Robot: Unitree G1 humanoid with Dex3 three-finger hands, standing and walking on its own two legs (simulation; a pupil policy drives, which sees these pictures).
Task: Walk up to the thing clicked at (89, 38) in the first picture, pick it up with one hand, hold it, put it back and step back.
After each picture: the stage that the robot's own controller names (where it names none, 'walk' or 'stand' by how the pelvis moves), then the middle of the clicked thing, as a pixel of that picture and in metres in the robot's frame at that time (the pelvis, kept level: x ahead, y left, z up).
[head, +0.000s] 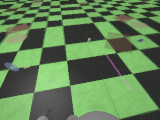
stand; (88, 40) +1.90 +0.10 -0.72
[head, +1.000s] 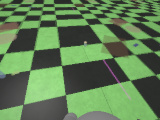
walk; (85, 44) +1.74 +0.16 -0.71
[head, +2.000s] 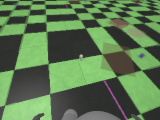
walk; (81, 57) +1.15 +0.15 -0.71
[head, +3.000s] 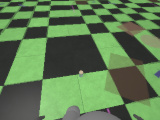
walk; (81, 73) +0.74 +0.13 -0.70
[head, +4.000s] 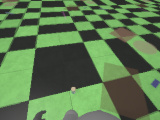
walk; (73, 90) +0.49 +0.18 -0.71
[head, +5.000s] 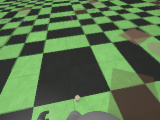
stand; (77, 98) +0.39 +0.17 -0.70
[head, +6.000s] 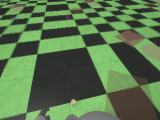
stand; (73, 103) +0.33 +0.18 -0.71
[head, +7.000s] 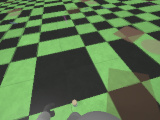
stand; (74, 103) +0.31 +0.21 -0.71
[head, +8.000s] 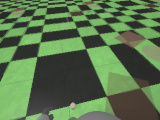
stand; (73, 106) +0.29 +0.21 -0.72
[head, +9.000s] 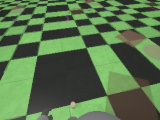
stand; (73, 105) +0.29 +0.20 -0.72
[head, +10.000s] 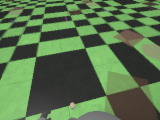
stand; (72, 106) +0.29 +0.21 -0.72
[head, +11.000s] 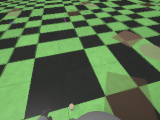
stand; (71, 107) +0.28 +0.22 -0.72
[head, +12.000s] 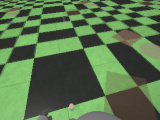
stand; (71, 107) +0.27 +0.22 -0.72
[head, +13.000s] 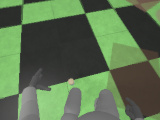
go down; (71, 82) +0.34 +0.19 -0.52
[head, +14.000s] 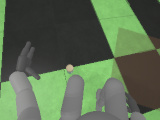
go down; (69, 69) +0.40 +0.18 -0.33
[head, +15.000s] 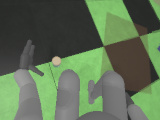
close in; (56, 62) +0.40 +0.20 -0.26
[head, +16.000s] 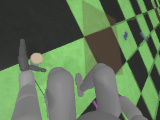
close; (36, 60) +0.40 +0.22 -0.23
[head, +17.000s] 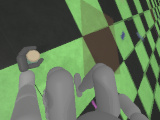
lift; (33, 58) +0.40 +0.23 -0.23
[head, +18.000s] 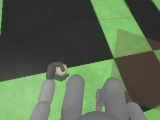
lift; (61, 72) +0.31 +0.22 -0.08
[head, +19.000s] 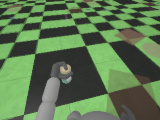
hold; (66, 74) +0.32 +0.18 +0.06
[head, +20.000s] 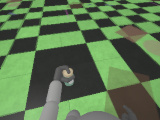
hold; (68, 77) +0.32 +0.17 +0.01
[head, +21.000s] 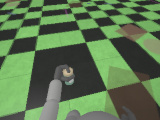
hold; (68, 76) +0.32 +0.17 +0.01
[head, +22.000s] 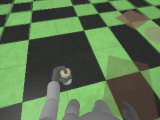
crouch; (66, 76) +0.33 +0.17 -0.05
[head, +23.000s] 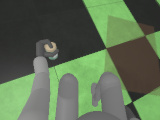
lower; (51, 51) +0.47 +0.23 -0.10
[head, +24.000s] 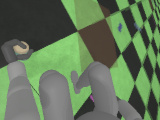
lower; (22, 51) +0.45 +0.25 -0.24
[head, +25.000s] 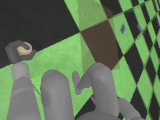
lower; (25, 52) +0.44 +0.25 -0.24
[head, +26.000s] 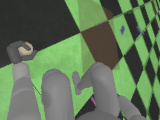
lower; (26, 52) +0.44 +0.24 -0.23
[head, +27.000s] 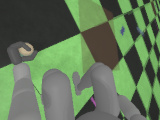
lower; (26, 52) +0.43 +0.24 -0.23
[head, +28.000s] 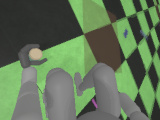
open; (34, 56) +0.41 +0.22 -0.24
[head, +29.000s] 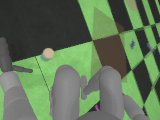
stand; (47, 55) +0.41 +0.21 -0.23
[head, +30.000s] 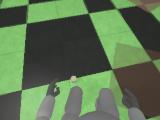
walk; (73, 79) +0.39 +0.17 -0.50
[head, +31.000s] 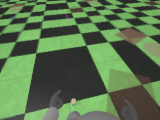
stand; (73, 102) +0.33 +0.18 -0.66
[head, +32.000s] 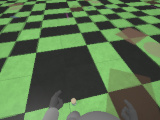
stand; (73, 102) +0.33 +0.18 -0.67
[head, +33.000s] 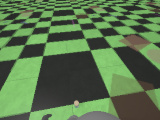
stand; (76, 104) +0.35 +0.17 -0.72
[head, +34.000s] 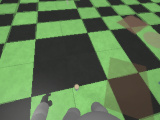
walk; (76, 87) +0.41 +0.11 -0.71
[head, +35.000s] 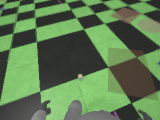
walk; (80, 77) +0.57 +0.16 -0.69
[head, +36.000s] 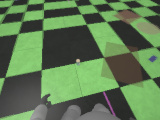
walk; (78, 62) +0.86 +0.23 -0.69
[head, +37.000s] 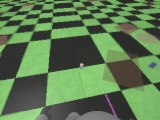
stand; (81, 66) +0.98 +0.19 -0.71
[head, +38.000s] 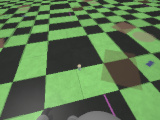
stand; (79, 67) +0.96 +0.21 -0.72
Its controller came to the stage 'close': yes
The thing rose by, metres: 0.73
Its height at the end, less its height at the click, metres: +0.00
